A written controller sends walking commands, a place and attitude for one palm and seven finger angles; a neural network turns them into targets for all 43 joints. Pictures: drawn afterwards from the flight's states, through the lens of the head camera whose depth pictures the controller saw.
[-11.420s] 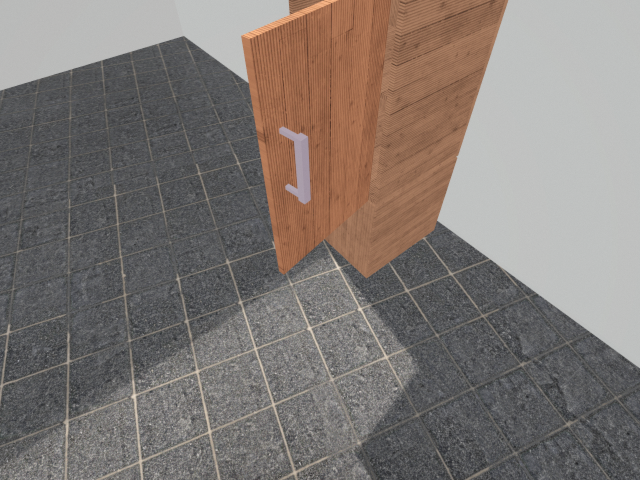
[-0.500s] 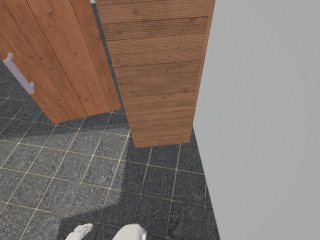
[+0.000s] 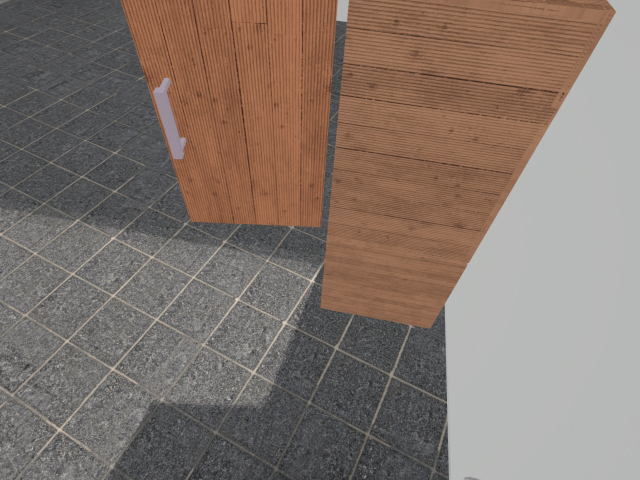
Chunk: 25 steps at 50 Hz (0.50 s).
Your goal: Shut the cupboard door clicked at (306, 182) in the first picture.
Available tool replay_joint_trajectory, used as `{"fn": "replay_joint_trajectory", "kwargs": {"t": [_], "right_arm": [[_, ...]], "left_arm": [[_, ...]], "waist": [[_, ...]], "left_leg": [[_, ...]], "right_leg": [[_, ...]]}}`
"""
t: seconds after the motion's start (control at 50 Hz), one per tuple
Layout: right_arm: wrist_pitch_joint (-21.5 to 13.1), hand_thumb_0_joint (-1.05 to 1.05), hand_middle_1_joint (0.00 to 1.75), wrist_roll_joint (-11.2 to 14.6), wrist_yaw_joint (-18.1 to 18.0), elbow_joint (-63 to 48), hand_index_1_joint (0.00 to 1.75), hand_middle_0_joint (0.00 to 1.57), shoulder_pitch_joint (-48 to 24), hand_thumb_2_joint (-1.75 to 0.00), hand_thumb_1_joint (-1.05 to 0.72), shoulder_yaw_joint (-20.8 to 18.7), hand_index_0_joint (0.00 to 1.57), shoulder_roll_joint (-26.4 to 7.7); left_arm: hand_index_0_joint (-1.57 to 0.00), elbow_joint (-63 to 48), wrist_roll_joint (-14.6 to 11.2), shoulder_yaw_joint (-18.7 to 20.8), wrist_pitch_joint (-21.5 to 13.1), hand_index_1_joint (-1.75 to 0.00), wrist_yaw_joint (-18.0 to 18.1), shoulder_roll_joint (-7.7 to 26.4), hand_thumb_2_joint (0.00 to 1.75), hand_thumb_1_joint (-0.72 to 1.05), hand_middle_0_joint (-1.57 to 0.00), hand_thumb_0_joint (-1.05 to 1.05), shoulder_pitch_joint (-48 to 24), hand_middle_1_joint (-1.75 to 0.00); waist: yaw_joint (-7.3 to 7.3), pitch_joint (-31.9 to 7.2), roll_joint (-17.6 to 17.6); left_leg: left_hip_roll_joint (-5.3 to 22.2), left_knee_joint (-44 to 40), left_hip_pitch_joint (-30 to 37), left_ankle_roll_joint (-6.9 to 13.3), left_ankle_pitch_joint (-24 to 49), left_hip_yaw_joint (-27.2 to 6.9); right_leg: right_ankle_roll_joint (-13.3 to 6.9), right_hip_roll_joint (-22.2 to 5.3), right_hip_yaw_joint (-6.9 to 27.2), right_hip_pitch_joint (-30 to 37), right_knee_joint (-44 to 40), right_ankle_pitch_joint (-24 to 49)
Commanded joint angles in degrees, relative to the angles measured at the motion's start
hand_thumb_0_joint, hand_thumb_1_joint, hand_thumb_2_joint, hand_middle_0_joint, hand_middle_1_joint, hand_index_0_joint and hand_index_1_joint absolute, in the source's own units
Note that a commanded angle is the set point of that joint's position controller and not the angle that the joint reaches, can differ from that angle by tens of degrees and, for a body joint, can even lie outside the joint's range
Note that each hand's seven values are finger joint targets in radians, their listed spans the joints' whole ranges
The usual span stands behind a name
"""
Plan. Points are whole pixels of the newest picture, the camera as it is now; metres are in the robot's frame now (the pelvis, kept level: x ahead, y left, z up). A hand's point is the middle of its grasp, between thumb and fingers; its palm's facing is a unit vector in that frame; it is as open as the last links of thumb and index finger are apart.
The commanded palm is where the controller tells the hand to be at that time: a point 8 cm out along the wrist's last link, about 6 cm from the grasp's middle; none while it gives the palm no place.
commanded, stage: take the last steps up to it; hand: left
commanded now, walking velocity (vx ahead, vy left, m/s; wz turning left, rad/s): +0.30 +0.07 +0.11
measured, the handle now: (172, 120) +0.73 +0.38 +0.00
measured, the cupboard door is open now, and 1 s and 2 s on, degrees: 100 100 100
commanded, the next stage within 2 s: come to a stop and stand still in 0.62 s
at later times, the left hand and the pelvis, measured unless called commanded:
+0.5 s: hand out of the picture +0.05 +0.16 -0.17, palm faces +0.18 -0.98 -0.13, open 7.4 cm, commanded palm none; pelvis +0.13 +0.02 +0.00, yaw +6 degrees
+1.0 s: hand (197, 351) +0.32 +0.24 -0.17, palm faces +0.05 -0.98 -0.20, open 7.4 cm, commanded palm none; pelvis +0.24 +0.06 -0.01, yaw +2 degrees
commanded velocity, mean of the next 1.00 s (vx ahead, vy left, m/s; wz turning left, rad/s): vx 0.10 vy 0.02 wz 0.02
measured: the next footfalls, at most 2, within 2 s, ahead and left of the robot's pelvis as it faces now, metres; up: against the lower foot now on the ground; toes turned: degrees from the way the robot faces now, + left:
right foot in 0.12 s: +0.08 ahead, -0.14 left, +0.00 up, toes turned -4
left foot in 0.54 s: +0.27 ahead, +0.16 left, +0.00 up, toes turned +9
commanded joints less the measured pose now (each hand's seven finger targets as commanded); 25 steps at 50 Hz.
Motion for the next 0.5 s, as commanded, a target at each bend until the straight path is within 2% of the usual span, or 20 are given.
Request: {"fn": "replay_joint_trajectory", "kwargs": {"t": [0.0, 0.04, 0.06, 0.08, 0.1, 0.12, 0.14, 0.16, 0.2, 0.22, 0.24, 0.26, 0.28, 0.3, 0.36, 0.42, 0.44, 0.46, 0.48], "right_arm": [[-0.8, 0.0, 0.3, -0.1, -0.5, -0.9, 0.3, 0.2, 4.9, -0.9, -0.9, -3.9, 0.2, -12.1], [-0.7, 0.0, 0.3, 0.0, -0.3, -0.8, 0.3, 0.2, 4.0, -0.9, -0.9, -4.1, 0.2, -11.3], [-0.6, 0.0, 0.3, 0.2, -0.3, -0.6, 0.3, 0.2, 3.3, -0.9, -0.9, -4.1, 0.2, -10.4], [-0.8, 0.0, 0.3, 0.6, -0.1, -1.0, 0.3, 0.2, 2.9, -0.9, -0.9, -3.6, 0.2, -8.2], [-1.0, 0.0, 0.3, 1.1, 0.4, -2.7, 0.3, 0.2, 2.4, -0.9, -0.9, -2.8, 0.2, -4.3], [-0.8, 0.0, 0.3, 0.1, 1.0, -4.6, 0.3, 0.2, -1.6, -0.9, -0.9, -3.4, 0.2, -7.6], [-0.8, 0.0, 0.3, -0.3, 1.4, -4.9, 0.3, 0.2, -2.0, -0.9, -0.9, -3.8, 0.2, -7.9], [-0.5, 0.0, 0.3, -0.3, 1.4, -3.4, 0.3, 0.2, -0.4, -0.9, -0.9, -4.2, 0.2, -7.5], [0.0, 0.0, 0.3, -0.4, 2.0, -0.9, 0.3, 0.2, 2.1, -0.9, -0.9, -4.3, 0.2, -6.9], [0.1, 0.0, 0.3, -0.3, 2.2, -0.2, 0.3, 0.2, 2.8, -0.9, -0.9, -4.1, 0.2, -5.8], [0.0, 0.0, 0.3, -0.2, 2.3, 0.2, 0.3, 0.2, 3.3, -0.9, -0.9, -3.8, 0.2, -4.9], [-0.2, 0.0, 0.3, 0.1, 2.5, 0.4, 0.3, 0.2, 2.6, -0.9, -0.9, -3.7, 0.2, -4.4], [-0.3, 0.0, 0.3, 0.1, 2.5, 0.5, 0.3, 0.2, 2.7, -0.9, -0.9, -3.6, 0.2, -3.9], [-0.4, 0.0, 0.3, 0.2, 2.5, 0.5, 0.3, 0.2, 2.1, -0.9, -0.9, -3.5, 0.2, -3.5], [-1.0, 0.0, 0.3, 0.3, 2.7, -0.4, 0.3, 0.2, -0.5, -0.9, -0.9, -3.1, 0.2, -2.6], [-1.6, 0.0, 0.3, 0.5, 2.7, -0.6, 0.3, 0.2, -1.5, -0.9, -0.9, -2.7, 0.2, -2.4], [-1.8, 0.0, 0.3, 0.4, 2.6, -0.3, 0.3, 0.2, -0.7, -0.9, -0.9, -2.7, 0.2, -2.6], [-2.1, 0.0, 0.3, 0.2, 2.3, 0.6, 0.3, 0.2, 1.8, -0.9, -0.9, -2.7, 0.2, -2.9], [-2.4, 0.0, 0.3, 0.0, 1.8, 2.5, 0.3, 0.2, 7.8, -0.9, -0.9, -3.1, 0.2, -4.2]], "left_arm": [[-0.2, -5.1, -0.1, 0.3, -2.4, -0.3, -0.1, 2.3, 0.9, 0.9, -0.2, 0.0, -2.9, -0.3], [-0.2, -3.7, 0.0, 0.7, -2.8, -0.3, -0.1, 2.0, 0.9, 0.9, -0.2, 0.0, 1.4, -0.3], [-0.2, -2.2, 0.1, 1.0, -3.2, -0.3, 0.0, 2.5, 0.9, 0.9, -0.2, 0.0, 5.2, -0.3], [-0.2, -0.9, 0.3, 1.7, -3.9, -0.3, 0.3, 4.8, 0.9, 0.9, -0.2, 0.0, 9.9, -0.3], [-0.2, 0.0, 0.8, 2.8, -4.4, -0.3, 1.0, 9.9, 0.9, 0.9, -0.2, 0.0, 13.9, -0.3], [-0.2, -0.3, 0.1, 2.9, -4.5, -0.3, 1.6, 11.7, 0.9, 0.9, -0.2, 0.0, 15.3, -0.3], [-0.2, -1.3, -0.4, 2.8, -4.4, -0.3, 1.5, 10.7, 0.9, 0.9, -0.2, 0.0, 11.0, -0.3], [-0.2, -1.6, -0.2, 2.5, -4.9, -0.3, 1.9, 7.8, 0.9, 0.9, -0.2, 0.0, 7.8, -0.3], [-0.2, -1.8, -0.5, 1.0, -5.9, -0.3, 1.7, 3.7, 0.9, 0.9, -0.2, 0.0, 4.8, -0.3], [-0.2, -1.2, -0.6, 0.9, -6.3, -0.3, 1.5, 3.0, 0.9, 0.9, -0.2, 0.0, 5.3, -0.3], [-0.2, -0.5, -0.7, 0.7, -6.8, -0.3, 1.5, 2.7, 0.9, 0.9, -0.2, 0.0, 6.3, -0.3], [-0.2, 0.5, -0.7, 0.8, -7.1, -0.3, 1.6, 3.1, 0.9, 0.9, -0.2, 0.0, 7.9, -0.3], [-0.2, 1.2, -0.5, 0.9, -7.3, -0.3, 1.8, 3.6, 0.9, 0.9, -0.2, 0.0, 8.7, -0.3], [-0.2, 2.2, -0.6, 0.8, -7.3, -0.3, 1.7, 3.9, 0.9, 0.9, -0.2, 0.0, 10.0, -0.3], [-0.2, 4.5, -0.3, 0.9, -7.2, -0.3, 1.8, 4.0, 0.9, 0.9, -0.2, 0.0, 11.9, -0.3], [-0.2, 5.6, 0.0, 1.1, -6.5, -0.3, 1.9, 4.8, 0.9, 0.9, -0.2, 0.0, 11.1, -0.3], [-0.2, 5.9, 0.0, 1.2, -6.3, -0.3, 1.9, 4.8, 0.9, 0.9, -0.2, 0.0, 10.7, -0.3], [-0.2, 6.2, -0.1, 1.2, -6.0, -0.3, 1.9, 4.7, 0.9, 0.9, -0.2, 0.0, 10.1, -0.3], [-0.2, 5.9, -0.3, 1.2, -5.8, -0.3, 2.0, 4.4, 0.9, 0.9, -0.2, 0.0, 8.7, -0.3]], "waist": [[-3.36, 0.0, 9.2], [-1.1, -0.4, 6.7], [0.7, -1.0, 5.1], [2.96, -2.0, -1.9], [4.82, -1.3, -17.6], [5.6, 1.6, -14.5], [2.89, 4.0, -8.3], [0.84, 4.7, -10.5], [-1.57, 6.0, -10.5], [-1.84, 5.0, -8.7], [-1.85, 3.7, -8.0], [-1.21, 2.7, -5.1], [-1.28, 1.2, -4.3], [-0.55, 0.6, -3.8], [0.41, 0.4, -7.1], [0.36, 1.5, -9.6], [-0.13, 1.8, -9.8], [-1.67, 1.2, -8.8], [-4.68, -0.5, -6.6]], "left_leg": [[12.5, -15.1, -1.9, 8.5, -13.9, -13.5], [10.8, -12.5, -7.0, 7.2, -17.7, -11.9], [7.9, -8.0, -10.3, 5.5, -18.7, -9.7], [3.4, 1.9, -17.1, 3.1, -19.0, -5.8], [-3.4, 17.6, -27.9, -0.5, -19.4, 2.0], [-0.5, 29.5, -29.7, -0.9, -19.1, -1.3], [1.7, 33.1, -30.2, -0.8, -13.4, -3.2], [3.2, 34.9, -28.9, -1.2, -9.7, -3.3], [5.2, 34.7, -25.7, -2.3, -0.3, -2.9], [5.1, 33.0, -23.9, -3.1, 2.3, -1.4], [4.8, 30.6, -23.2, -3.6, 3.5, -0.3], [4.6, 28.0, -23.1, -4.0, 3.5, 1.0], [4.8, 25.1, -23.2, -4.3, 3.0, 1.5], [4.5, 23.0, -23.1, -4.5, 3.1, 2.4], [3.9, 15.9, -22.0, -4.2, 2.5, 4.3], [2.8, 9.1, -16.5, -3.0, 1.2, 5.7], [2.2, 7.0, -13.6, -2.5, 1.3, 6.2], [1.1, 3.7, -7.5, -2.1, 2.6, 7.4], [-0.1, 0.0, 1.4, -1.4, 4.4, 7.8]], "right_leg": [[-0.2, 1.4, -2.0, 2.3, -10.7, 0.2], [-0.1, 3.3, -3.3, 11.9, -18.0, 3.7], [-0.4, 3.8, -3.3, 18.6, -23.7, 5.8], [-1.3, -0.3, 3.1, 26.8, -31.2, 0.0], [-6.4, -15.2, 24.4, 31.5, -42.2, -12.9], [-11.5, -23.0, 35.2, 24.3, -49.6, -21.0], [-12.4, -21.6, 31.4, 20.4, -50.1, -19.7], [-11.3, -19.1, 29.1, 18.0, -49.2, -19.1], [-8.1, -14.5, 15.7, 13.4, -48.9, -5.9], [-7.3, -12.7, 10.7, 13.9, -48.5, 1.2], [-7.0, -11.6, 7.6, 15.8, -47.7, 8.0], [-7.3, -11.6, 6.1, 18.5, -46.8, 14.3], [-7.8, -12.1, 4.9, 21.2, -45.6, 18.8], [-7.9, -12.0, 3.8, 22.7, -44.9, 22.1], [-8.1, -12.3, 1.8, 25.2, -42.6, 28.3], [-7.4, -12.8, 0.4, 23.3, -39.7, 30.4], [-7.0, -12.7, 0.0, 22.1, -38.2, 30.9], [-6.1, -11.8, -0.9, 19.2, -35.0, 31.5], [-5.1, -9.8, -3.2, 15.3, -27.9, 33.3]]}}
